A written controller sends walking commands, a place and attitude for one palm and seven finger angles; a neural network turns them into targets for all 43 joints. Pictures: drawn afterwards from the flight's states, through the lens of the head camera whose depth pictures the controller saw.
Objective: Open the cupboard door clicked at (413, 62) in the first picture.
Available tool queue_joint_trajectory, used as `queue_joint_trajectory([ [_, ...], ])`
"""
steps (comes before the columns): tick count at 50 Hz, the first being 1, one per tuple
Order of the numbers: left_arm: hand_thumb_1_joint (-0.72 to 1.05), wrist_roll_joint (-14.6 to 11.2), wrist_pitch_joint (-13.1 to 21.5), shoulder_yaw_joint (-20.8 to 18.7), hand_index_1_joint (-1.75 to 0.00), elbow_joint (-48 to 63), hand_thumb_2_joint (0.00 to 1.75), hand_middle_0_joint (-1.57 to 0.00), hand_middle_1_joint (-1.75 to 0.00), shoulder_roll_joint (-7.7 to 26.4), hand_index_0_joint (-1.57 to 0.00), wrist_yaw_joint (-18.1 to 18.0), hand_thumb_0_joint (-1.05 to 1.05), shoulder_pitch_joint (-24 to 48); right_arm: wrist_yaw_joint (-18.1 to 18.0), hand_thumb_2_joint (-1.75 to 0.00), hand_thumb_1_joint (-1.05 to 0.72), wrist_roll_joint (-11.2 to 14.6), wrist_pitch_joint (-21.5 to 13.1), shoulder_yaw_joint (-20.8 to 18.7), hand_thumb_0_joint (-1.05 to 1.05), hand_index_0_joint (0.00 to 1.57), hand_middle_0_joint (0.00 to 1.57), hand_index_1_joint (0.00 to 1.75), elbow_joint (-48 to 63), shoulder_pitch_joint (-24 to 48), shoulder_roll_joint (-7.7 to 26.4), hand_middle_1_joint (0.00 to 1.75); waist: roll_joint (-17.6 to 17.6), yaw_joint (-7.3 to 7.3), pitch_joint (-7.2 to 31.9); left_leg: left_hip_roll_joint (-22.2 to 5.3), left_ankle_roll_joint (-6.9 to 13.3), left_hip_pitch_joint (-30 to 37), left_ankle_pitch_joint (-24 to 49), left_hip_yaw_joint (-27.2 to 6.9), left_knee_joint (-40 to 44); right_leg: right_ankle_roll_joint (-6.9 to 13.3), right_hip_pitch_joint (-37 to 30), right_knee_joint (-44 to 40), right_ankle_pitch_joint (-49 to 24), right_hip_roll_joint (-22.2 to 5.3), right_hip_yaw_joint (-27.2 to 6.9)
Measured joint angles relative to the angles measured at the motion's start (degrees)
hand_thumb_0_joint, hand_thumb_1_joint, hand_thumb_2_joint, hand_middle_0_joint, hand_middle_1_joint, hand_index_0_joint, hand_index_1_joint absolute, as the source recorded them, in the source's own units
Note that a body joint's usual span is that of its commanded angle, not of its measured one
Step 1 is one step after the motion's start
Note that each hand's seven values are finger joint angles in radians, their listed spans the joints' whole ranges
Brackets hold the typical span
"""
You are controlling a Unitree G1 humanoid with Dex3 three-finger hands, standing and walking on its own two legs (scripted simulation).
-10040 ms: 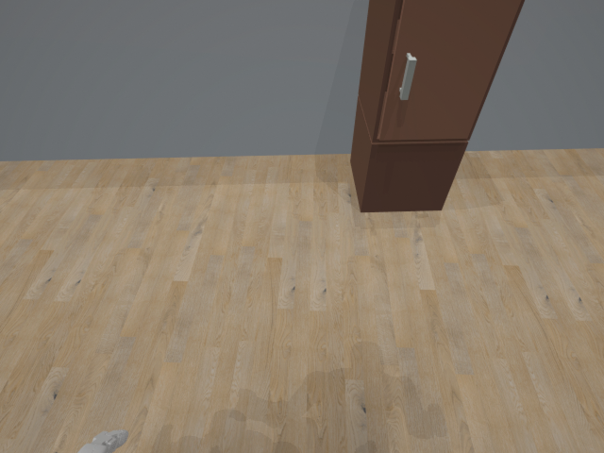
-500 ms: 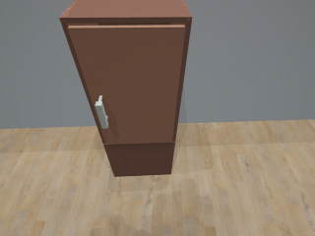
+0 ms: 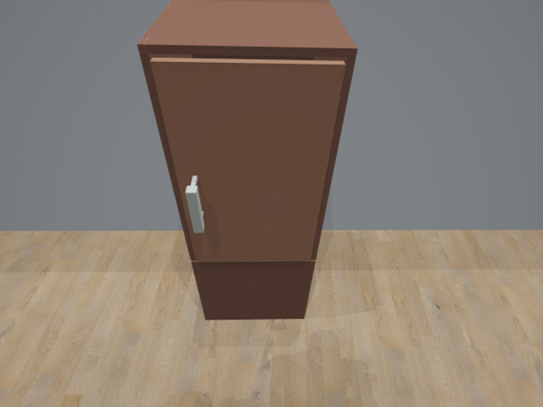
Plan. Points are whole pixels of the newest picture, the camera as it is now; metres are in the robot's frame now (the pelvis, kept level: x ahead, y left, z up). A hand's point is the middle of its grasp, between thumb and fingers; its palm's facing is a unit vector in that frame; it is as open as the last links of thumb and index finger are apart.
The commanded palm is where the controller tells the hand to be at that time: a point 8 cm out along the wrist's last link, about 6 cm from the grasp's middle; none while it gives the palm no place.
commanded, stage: look again from close up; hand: left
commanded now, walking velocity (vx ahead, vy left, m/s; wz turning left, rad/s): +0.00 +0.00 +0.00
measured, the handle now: (196, 204) +0.58 +0.21 -0.08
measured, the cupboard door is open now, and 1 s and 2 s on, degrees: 0 0 0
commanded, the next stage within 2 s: shuffle to correct the standing spot in 0.20 s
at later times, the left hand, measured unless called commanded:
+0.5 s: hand out of the picture -0.05 +0.19 -0.17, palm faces +0.02 -0.98 -0.18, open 7.4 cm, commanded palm none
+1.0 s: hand out of the picture +0.02 +0.13 -0.17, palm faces +0.08 -0.99 -0.15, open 7.4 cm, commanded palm none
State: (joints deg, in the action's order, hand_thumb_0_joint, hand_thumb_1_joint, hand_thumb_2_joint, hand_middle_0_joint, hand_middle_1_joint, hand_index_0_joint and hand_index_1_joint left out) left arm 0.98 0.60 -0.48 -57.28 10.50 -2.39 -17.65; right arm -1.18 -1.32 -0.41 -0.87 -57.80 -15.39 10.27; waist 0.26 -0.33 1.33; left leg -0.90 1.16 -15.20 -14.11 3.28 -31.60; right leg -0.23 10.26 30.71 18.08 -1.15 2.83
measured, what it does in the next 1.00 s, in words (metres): steps on the spot: right foot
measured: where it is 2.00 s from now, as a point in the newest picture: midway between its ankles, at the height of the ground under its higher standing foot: outside the picture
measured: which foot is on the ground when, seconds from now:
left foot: down 0.00-1.00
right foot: down 0.00-0.80, up 0.82-0.98, down 1.00-1.00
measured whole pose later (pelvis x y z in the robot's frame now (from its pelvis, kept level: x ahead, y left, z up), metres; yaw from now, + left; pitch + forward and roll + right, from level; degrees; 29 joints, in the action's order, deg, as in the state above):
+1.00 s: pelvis +0.04 -0.03 +0.00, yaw +2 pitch -2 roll +1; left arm 1.6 0.6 -1.1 -60.2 6.3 -1.1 -20.6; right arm -1.8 -1.3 -1.1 -1.0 -62.6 -19.4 6.6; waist -1.0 -0.7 -1.2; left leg -2.0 0.1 -12.2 -15.3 6.5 -29.3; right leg -0.6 16.9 33.4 13.3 -3.9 4.4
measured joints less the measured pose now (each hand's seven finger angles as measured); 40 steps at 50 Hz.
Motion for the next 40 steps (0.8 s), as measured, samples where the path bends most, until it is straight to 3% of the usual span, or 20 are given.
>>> queue_joint_trajectory([
  [18, 0.90, 0.2, -0.8, 0.9, -0.30, -1.8, 0.90, -0.20, -0.30, -0.7, -0.20, 0.6, 0.01, -1.9, 0.9, -0.90, -0.91, 0.3, 0.9, 0.6, 0.01, 0.20, 0.20, 0.30, -2.4, 0.6, -0.5, 0.30, -1.2, 0.17, -2.1, 1.4, 1.6, 1.0, 4.1, 0.9, 5.3, -1.7, -0.7, -5.0, -4.3, -1.3, -0.7],
  [25, 0.90, 1.2, -1.8, 0.0, -0.30, -3.4, 0.90, -0.20, -0.30, -1.1, -0.20, 1.5, 0.01, -4.7, 0.8, -0.90, -0.91, 0.0, 2.1, -0.4, 0.01, 0.20, 0.20, 0.30, -4.1, -2.2, -1.1, 0.30, -0.9, -0.28, -1.3, 1.9, 2.0, 0.3, 4.1, 0.2, 5.6, -0.1, 0.9, -1.9, 1.2, -1.5, -0.1],
  [30, 0.90, 1.1, -1.8, -0.9, -0.30, -3.5, 0.90, -0.20, -0.30, -1.4, -0.20, 1.8, 0.01, -6.4, 0.3, -0.90, -0.90, -0.2, 2.4, -1.2, 0.01, 0.20, 0.20, 0.30, -4.8, -3.5, -1.0, 0.30, 0.1, -0.18, -1.3, 1.4, 1.1, -0.6, 3.0, -1.3, 4.2, 0.1, 0.3, -3.2, -1.9, -0.8, 1.1],
  [33, 0.90, 0.9, -1.4, -1.2, -0.30, -3.5, 0.90, -0.20, -0.30, -1.7, -0.20, 1.6, 0.01, -7.7, 0.2, -0.90, -0.90, -0.2, 2.4, -1.3, 0.01, 0.20, 0.20, 0.30, -4.9, -4.2, -1.0, 0.30, 0.4, 0.30, -0.9, 0.7, 0.9, -2.0, -2.7, -1.9, 0.5, 0.5, 0.0, -3.4, -2.4, -0.2, 1.9],
  [37, 0.90, 0.5, -0.9, -1.4, -0.30, -4.4, 0.90, -0.20, -0.30, -2.3, -0.20, 1.2, 0.01, -9.2, 0.3, -0.90, -0.91, -0.2, 2.0, -1.3, 0.01, 0.20, 0.20, 0.30, -4.8, -4.4, -1.2, 0.30, 0.1, 0.52, -0.4, -1.0, 1.0, -3.8, -6.6, -0.1, -6.4, 1.2, -1.0, -2.9, -0.8, 0.5, 3.2],
  [40, 0.90, 0.5, -1.2, -1.2, -0.30, -5.3, 0.90, -0.20, -0.30, -3.0, -0.20, 1.5, 0.01, -9.7, 0.2, -0.90, -0.91, -0.2, 0.7, -1.2, 0.01, 0.20, 0.20, 0.30, -4.4, -4.3, -1.5, 0.30, -0.4, 0.15, -0.5, -1.6, 0.8, -1.8, -2.4, 1.2, -2.8, 0.9, -0.7, 0.5, 1.9, 0.4, 3.8],
])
